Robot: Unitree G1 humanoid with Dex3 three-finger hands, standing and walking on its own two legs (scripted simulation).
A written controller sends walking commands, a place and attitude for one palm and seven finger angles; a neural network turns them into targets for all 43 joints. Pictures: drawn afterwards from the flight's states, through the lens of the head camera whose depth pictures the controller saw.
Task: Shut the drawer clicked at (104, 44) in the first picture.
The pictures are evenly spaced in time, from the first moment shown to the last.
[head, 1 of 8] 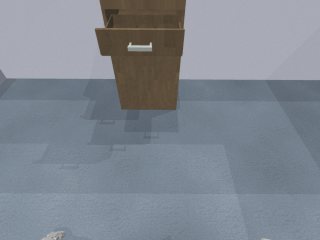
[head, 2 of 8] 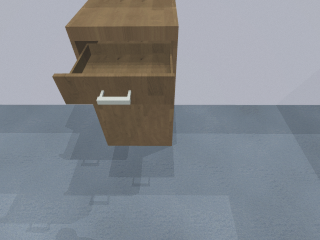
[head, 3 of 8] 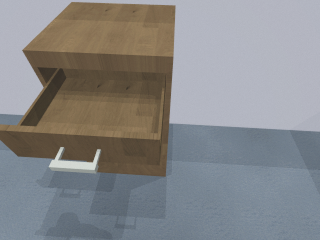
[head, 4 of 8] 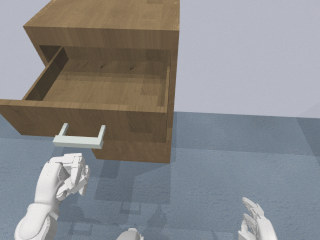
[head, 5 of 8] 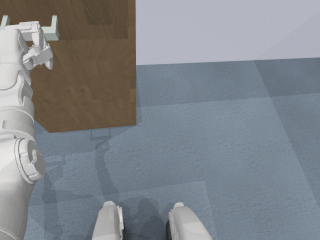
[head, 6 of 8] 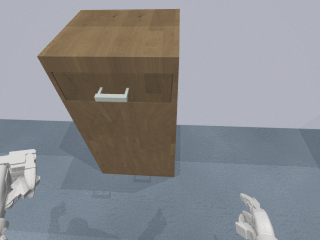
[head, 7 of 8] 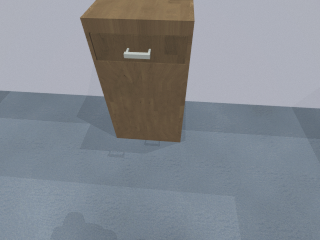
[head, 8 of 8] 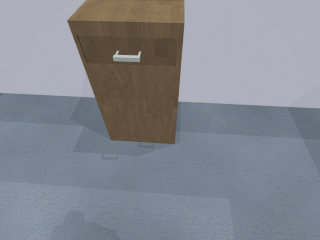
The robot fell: no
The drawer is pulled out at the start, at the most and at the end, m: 0.28 0.28 0.00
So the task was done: yes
